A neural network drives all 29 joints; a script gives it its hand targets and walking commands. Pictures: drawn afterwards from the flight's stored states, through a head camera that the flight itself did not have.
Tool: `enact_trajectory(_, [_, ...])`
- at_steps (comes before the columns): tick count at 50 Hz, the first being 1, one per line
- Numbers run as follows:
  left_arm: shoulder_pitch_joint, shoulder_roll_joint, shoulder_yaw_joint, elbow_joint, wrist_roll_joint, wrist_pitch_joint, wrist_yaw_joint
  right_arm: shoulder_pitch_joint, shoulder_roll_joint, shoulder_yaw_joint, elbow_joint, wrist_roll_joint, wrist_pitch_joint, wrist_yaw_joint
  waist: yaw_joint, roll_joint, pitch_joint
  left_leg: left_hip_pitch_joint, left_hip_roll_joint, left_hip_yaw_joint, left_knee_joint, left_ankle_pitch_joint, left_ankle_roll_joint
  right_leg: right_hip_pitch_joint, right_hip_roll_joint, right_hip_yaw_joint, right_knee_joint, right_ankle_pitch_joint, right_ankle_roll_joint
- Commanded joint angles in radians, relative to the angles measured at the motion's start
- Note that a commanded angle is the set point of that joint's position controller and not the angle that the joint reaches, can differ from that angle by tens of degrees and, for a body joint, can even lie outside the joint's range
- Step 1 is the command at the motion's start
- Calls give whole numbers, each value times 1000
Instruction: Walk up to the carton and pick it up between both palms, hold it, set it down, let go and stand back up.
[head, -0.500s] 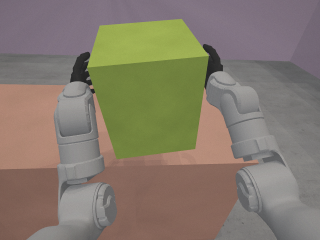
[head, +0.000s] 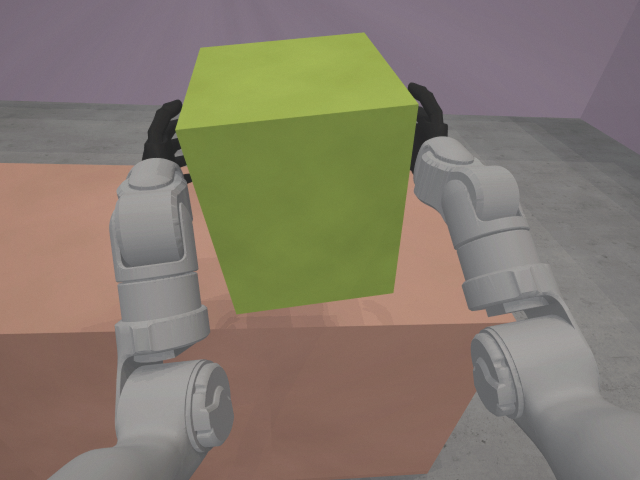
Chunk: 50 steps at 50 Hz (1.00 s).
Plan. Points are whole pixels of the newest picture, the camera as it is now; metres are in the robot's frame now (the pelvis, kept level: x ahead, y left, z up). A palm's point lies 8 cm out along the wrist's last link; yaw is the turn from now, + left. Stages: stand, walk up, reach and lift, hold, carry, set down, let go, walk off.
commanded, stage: hold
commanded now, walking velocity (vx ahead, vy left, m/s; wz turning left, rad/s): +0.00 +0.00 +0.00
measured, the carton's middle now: (299, 174) +0.39 +0.02 +0.24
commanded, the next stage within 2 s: none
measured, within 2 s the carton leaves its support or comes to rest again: neither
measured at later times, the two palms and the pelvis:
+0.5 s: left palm (161, 173) +0.35 +0.17 +0.27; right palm (425, 154) +0.36 -0.12 +0.29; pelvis +0.00 +0.00 +0.00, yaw +0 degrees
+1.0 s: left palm (163, 170) +0.35 +0.17 +0.27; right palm (426, 151) +0.37 -0.12 +0.29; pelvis +0.00 +0.00 +0.00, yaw +0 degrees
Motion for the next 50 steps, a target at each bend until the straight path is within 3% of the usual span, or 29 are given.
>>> enact_trajectory(1, [-777, -421, -415, -173, -225, -84, -158, -716, 349, 197, -240, 90, -43, 50, -7, 137, -376, 156, -66, 66, -4, 208, -12, 44, 13, 4, -29, 140, 85])
enact_trajectory(13, [-750, -416, -414, -195, -222, -83, -174, -685, 362, 218, -265, 106, -43, 35, -8, 121, -376, 185, -71, 63, 3, 277, -8, 57, 5, 12, -31, 220, 87])
enact_trajectory(24, [-756, -427, -427, -173, -225, -81, -161, -696, 343, 197, -246, 88, -48, 48, -15, 133, -325, 147, -61, 62, -14, 174, -14, 31, 16, 4, -34, 116, 82])
enact_trajectory(50, [-748, -423, -409, -169, -219, -82, -167, -700, 350, 207, -254, 101, -44, 43, -6, 122, -354, 171, -68, 61, -2, 234, -8, 43, 7, 11, -36, 176, 85])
